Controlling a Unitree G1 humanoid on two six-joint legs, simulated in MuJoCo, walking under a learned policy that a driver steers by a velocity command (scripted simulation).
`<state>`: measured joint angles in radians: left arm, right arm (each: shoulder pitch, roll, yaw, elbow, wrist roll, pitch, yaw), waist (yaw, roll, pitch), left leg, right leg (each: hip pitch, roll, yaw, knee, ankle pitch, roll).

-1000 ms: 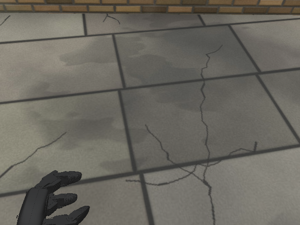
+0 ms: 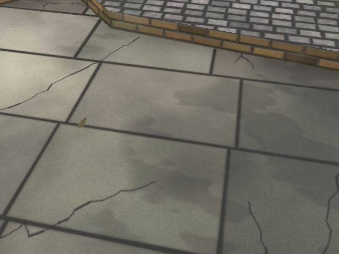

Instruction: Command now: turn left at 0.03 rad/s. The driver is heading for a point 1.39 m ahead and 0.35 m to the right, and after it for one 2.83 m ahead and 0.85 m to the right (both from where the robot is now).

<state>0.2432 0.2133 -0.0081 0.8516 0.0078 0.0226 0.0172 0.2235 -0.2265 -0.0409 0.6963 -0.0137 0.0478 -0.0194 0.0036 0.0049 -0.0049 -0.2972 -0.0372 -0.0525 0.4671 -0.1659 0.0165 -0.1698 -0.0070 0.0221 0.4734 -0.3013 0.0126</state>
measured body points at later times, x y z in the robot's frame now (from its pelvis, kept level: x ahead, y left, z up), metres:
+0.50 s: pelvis +0.01 -0.01 +0.01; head +0.01 +0.00 +0.46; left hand +0.04 +0.24 -0.14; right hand +0.09 -0.26 -0.13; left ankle +0.05 +0.11 -0.74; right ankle -0.03 -0.13 -0.74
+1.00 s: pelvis +0.01 -0.01 +0.01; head +0.02 +0.00 +0.46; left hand -0.01 +0.22 -0.15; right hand +0.06 -0.25 -0.14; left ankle +0.05 +0.11 -0.74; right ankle -0.03 -0.13 -0.74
